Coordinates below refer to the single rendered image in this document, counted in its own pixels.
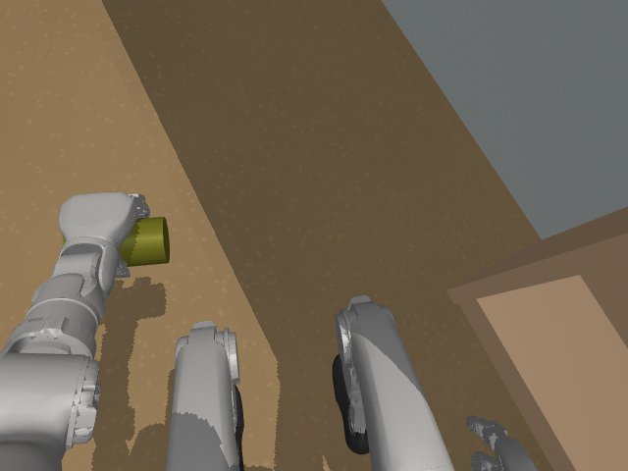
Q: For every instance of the left robot hand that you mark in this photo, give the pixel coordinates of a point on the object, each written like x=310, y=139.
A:
x=110, y=216

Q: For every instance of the right robot foot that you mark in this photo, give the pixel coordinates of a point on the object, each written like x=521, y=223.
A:
x=358, y=443

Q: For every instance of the right robot hand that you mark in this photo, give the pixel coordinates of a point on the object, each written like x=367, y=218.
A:
x=511, y=455

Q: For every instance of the bookshelf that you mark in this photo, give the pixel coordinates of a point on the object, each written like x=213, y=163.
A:
x=553, y=318

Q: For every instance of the left robot arm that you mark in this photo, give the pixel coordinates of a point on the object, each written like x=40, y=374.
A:
x=48, y=376

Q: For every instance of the can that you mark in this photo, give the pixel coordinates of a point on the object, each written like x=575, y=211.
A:
x=147, y=244

